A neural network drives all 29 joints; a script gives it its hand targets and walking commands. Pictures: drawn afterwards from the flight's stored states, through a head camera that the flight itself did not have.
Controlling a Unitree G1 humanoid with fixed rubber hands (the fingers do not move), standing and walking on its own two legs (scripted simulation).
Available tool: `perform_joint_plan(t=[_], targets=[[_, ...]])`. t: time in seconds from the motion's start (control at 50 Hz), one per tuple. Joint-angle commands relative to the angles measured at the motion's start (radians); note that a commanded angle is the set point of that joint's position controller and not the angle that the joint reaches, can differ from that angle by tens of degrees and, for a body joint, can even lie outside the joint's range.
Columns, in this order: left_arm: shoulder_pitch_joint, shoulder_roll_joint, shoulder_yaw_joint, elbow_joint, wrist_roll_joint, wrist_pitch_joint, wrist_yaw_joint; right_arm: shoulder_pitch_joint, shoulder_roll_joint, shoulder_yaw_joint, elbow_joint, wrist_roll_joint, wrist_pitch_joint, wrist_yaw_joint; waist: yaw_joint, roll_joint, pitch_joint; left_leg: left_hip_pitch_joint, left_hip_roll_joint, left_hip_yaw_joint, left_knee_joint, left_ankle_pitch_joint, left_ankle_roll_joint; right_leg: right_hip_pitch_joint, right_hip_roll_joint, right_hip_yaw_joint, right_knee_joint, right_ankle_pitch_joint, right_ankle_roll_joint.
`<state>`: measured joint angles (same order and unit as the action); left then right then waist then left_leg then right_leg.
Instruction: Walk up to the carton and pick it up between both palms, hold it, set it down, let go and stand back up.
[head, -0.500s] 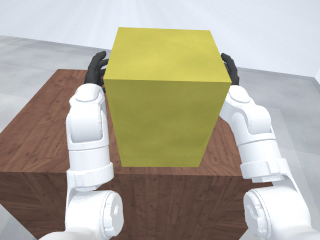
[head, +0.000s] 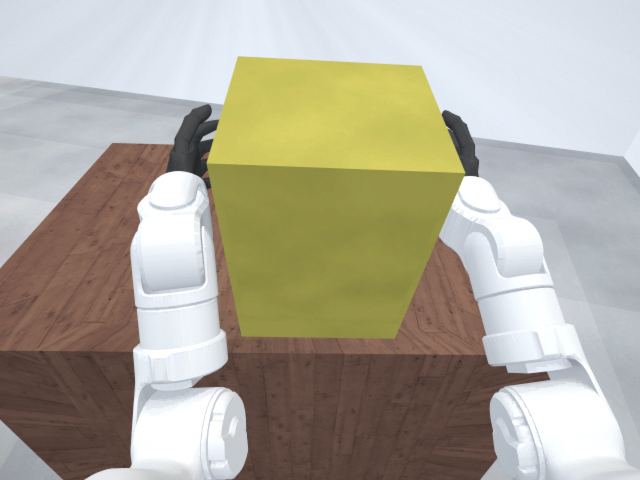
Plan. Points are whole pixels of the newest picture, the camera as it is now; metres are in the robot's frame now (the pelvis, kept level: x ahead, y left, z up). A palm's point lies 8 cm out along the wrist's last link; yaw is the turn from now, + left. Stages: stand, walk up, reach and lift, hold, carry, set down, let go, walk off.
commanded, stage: hold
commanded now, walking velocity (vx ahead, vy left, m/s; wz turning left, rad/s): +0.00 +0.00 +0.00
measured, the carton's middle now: (324, 211) +0.37 +0.01 +0.21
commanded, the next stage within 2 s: none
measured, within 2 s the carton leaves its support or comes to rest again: neither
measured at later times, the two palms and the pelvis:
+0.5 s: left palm (187, 178) +0.35 +0.15 +0.26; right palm (457, 181) +0.35 -0.14 +0.25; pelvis -0.01 +0.00 +0.00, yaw +0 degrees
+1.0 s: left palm (187, 181) +0.35 +0.15 +0.26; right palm (453, 181) +0.36 -0.14 +0.25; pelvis +0.00 +0.00 +0.00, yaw +0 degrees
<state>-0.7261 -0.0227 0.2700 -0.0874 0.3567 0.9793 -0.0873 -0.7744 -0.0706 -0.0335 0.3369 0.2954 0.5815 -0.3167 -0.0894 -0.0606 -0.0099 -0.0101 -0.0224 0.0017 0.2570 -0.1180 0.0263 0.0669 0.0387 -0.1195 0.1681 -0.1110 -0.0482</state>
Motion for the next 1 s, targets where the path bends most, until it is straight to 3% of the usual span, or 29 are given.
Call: perform_joint_plan(t=[0.0, 0.08, 0.2, 0.26, 0.3, 0.38, 0.48, 0.6, 0.68, 0.76, 0.78, 0.98], targets=[[-0.562, -0.355, -0.339, -0.039, -0.164, -0.058, -0.121, -0.640, 0.301, 0.205, -0.169, 0.059, -0.040, 0.058, 0.004, 0.071, -0.250, 0.009, 0.009, -0.003, -0.035, 0.094, -0.039, 0.063, -0.024, 0.030, 0.014, 0.132, 0.069], [-0.579, -0.357, -0.332, -0.025, -0.166, -0.063, -0.113, -0.659, 0.295, 0.196, -0.153, 0.050, -0.043, 0.061, 0.002, 0.079, -0.286, 0.011, 0.014, -0.007, -0.031, 0.104, -0.043, 0.072, -0.021, 0.027, 0.018, 0.136, 0.064], [-0.554, -0.364, -0.361, -0.084, -0.173, -0.068, -0.127, -0.636, 0.314, 0.225, -0.220, 0.069, -0.045, 0.042, -0.016, 0.083, -0.388, 0.086, -0.002, -0.008, 0.009, 0.272, -0.045, 0.103, -0.024, 0.038, 0.018, 0.290, 0.073], [-0.555, -0.365, -0.367, -0.102, -0.171, -0.069, -0.129, -0.633, 0.311, 0.240, -0.220, 0.077, -0.042, 0.040, -0.013, 0.083, -0.388, 0.093, -0.001, -0.012, 0.013, 0.270, -0.044, 0.096, -0.023, 0.038, 0.020, 0.282, 0.068], [-0.584, -0.365, -0.374, -0.107, -0.175, -0.071, -0.122, -0.635, 0.312, 0.226, -0.203, 0.069, -0.043, 0.049, -0.008, 0.090, -0.348, 0.067, 0.004, -0.015, -0.005, 0.197, -0.049, 0.074, -0.020, 0.028, 0.019, 0.206, 0.063], [-0.584, -0.359, -0.339, -0.011, -0.174, -0.065, -0.112, -0.666, 0.300, 0.188, -0.158, 0.038, -0.045, 0.067, 0.003, 0.077, -0.253, -0.022, 0.021, -0.017, -0.045, 0.028, -0.042, 0.051, -0.017, 0.020, 0.019, 0.074, 0.062], [-0.615, -0.360, -0.314, 0.027, -0.161, -0.073, -0.102, -0.683, 0.288, 0.154, -0.089, 0.021, -0.049, 0.084, -0.004, 0.088, -0.246, -0.041, 0.021, -0.009, -0.061, -0.034, -0.041, 0.063, -0.017, 0.023, 0.027, 0.035, 0.062], [-0.619, -0.365, -0.332, -0.033, -0.175, -0.094, -0.108, -0.692, 0.322, 0.187, -0.171, 0.043, -0.059, 0.071, -0.004, 0.077, -0.401, 0.031, 0.001, -0.002, -0.008, 0.143, -0.032, 0.097, -0.017, 0.035, 0.027, 0.172, 0.071], [-0.590, -0.354, -0.337, -0.061, -0.171, -0.088, -0.120, -0.654, 0.334, 0.223, -0.202, 0.059, -0.050, 0.055, -0.001, 0.057, -0.390, 0.061, 0.000, -0.008, 0.007, 0.229, -0.026, 0.086, -0.029, 0.040, 0.025, 0.253, 0.072], [-0.562, -0.344, -0.329, -0.050, -0.158, -0.070, -0.124, -0.646, 0.320, 0.233, -0.191, 0.069, -0.045, 0.051, 0.008, 0.044, -0.334, 0.063, 0.002, -0.009, -0.003, 0.201, -0.028, 0.075, -0.033, 0.037, 0.019, 0.230, 0.075], [-0.557, -0.345, -0.327, -0.036, -0.157, -0.064, -0.125, -0.628, 0.316, 0.229, -0.165, 0.066, -0.040, 0.050, 0.009, 0.064, -0.304, 0.047, 0.003, -0.009, -0.008, 0.190, -0.032, 0.074, -0.036, 0.040, 0.018, 0.217, 0.072], [-0.534, -0.359, -0.364, -0.112, -0.166, -0.060, -0.133, -0.605, 0.309, 0.245, -0.218, 0.087, -0.042, 0.036, -0.010, 0.089, -0.343, 0.102, -0.001, -0.009, 0.008, 0.293, -0.050, 0.103, -0.028, 0.038, 0.019, 0.308, 0.071]])
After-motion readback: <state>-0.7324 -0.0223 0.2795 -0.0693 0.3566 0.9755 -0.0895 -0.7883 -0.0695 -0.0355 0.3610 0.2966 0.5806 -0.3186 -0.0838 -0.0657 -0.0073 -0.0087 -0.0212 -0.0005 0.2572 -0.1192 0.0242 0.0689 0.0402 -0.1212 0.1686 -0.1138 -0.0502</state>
